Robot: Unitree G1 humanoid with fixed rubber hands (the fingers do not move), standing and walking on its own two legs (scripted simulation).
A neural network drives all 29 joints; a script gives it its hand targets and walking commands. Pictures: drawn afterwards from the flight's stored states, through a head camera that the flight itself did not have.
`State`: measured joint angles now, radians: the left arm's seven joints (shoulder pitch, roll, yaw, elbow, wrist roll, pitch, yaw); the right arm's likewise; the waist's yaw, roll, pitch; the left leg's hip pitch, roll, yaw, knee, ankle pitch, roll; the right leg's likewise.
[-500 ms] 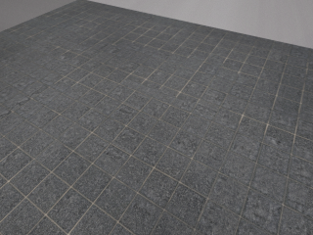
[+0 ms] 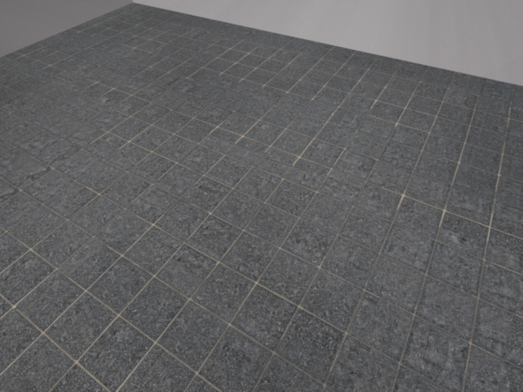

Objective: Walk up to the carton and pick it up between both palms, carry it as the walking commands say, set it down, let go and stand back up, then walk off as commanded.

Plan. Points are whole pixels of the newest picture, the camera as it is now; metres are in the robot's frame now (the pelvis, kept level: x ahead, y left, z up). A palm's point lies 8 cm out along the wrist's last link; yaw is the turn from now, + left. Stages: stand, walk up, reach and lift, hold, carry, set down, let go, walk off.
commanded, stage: stand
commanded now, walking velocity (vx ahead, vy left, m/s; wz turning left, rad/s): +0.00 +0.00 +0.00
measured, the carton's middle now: out of the picture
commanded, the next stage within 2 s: walk up in 0.56 s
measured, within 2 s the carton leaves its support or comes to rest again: neither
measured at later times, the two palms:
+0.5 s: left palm out of the picture -0.02 +0.20 -0.15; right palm out of the picture -0.02 -0.20 -0.14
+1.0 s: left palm out of the picture -0.04 +0.26 -0.15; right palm out of the picture +0.03 -0.22 -0.14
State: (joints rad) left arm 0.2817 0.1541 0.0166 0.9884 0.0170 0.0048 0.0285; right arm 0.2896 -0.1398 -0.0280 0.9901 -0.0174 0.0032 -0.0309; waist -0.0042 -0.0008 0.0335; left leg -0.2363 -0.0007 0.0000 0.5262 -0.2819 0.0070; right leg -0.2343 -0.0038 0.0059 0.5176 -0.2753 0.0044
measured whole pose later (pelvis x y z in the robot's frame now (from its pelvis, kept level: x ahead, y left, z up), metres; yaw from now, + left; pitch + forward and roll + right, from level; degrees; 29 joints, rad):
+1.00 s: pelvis -0.02 +0.02 -0.01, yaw +11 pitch +1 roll -3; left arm 0.23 0.18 0.07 1.03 0.03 0.01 0.08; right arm 0.29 -0.17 -0.09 0.99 -0.02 0.04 -0.02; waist 0.00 0.01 0.04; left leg -0.44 0.03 0.02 0.94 -0.48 -0.02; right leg -0.29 -0.07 -0.16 0.56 -0.29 0.02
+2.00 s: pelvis +0.00 +0.01 +0.00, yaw +38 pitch +1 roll +0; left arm 0.31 0.18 0.05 0.92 0.02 0.00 0.03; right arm 0.12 -0.22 -0.10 0.90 -0.01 0.07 0.02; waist 0.04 -0.01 0.10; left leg -0.34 0.03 0.07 0.75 -0.42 -0.02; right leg -0.18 -0.10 -0.29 0.50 -0.31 -0.02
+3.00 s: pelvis -0.02 +0.05 +0.01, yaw +68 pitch +2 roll +2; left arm 0.43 0.24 0.05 1.04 0.02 -0.01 0.08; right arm 0.10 -0.27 -0.11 0.85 -0.06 0.09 0.13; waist 0.00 0.00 0.04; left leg -0.55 0.07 -0.01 1.08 -0.21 -0.04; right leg -0.12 -0.18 -0.26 0.42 -0.30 0.07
